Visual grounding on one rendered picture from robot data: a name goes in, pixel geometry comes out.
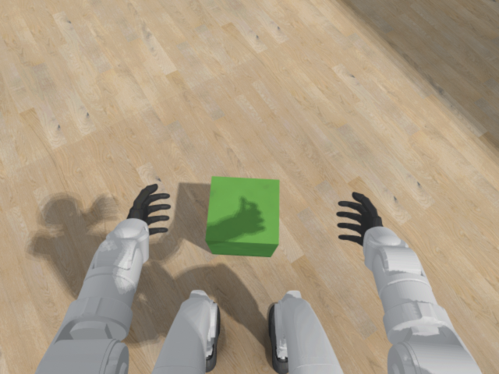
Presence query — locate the robot right upper arm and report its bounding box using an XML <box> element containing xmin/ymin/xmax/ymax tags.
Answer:
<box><xmin>388</xmin><ymin>340</ymin><xmax>480</xmax><ymax>374</ymax></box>

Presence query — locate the carton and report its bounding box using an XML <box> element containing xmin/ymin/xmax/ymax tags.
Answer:
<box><xmin>205</xmin><ymin>176</ymin><xmax>279</xmax><ymax>257</ymax></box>

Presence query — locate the robot left foot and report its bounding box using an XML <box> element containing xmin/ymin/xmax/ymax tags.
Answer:
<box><xmin>206</xmin><ymin>302</ymin><xmax>221</xmax><ymax>372</ymax></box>

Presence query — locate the left robot hand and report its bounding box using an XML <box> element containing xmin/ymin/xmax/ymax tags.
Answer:
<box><xmin>126</xmin><ymin>184</ymin><xmax>171</xmax><ymax>236</ymax></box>

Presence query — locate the right robot hand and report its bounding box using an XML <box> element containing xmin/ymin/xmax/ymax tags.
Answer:
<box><xmin>336</xmin><ymin>192</ymin><xmax>383</xmax><ymax>246</ymax></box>

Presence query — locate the left robot forearm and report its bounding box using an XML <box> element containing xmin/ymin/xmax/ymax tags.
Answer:
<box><xmin>34</xmin><ymin>218</ymin><xmax>149</xmax><ymax>374</ymax></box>

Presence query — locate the robot left upper arm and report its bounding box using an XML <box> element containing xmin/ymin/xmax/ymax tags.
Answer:
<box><xmin>38</xmin><ymin>339</ymin><xmax>129</xmax><ymax>374</ymax></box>

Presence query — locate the right robot forearm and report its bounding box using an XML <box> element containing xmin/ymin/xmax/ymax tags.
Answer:
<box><xmin>363</xmin><ymin>227</ymin><xmax>482</xmax><ymax>374</ymax></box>

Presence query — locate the robot right thigh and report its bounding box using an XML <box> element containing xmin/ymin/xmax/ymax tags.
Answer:
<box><xmin>274</xmin><ymin>298</ymin><xmax>344</xmax><ymax>374</ymax></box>

